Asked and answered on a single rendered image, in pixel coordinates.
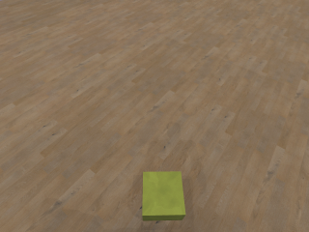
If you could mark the carton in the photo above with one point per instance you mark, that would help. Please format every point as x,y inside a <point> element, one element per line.
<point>162,196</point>

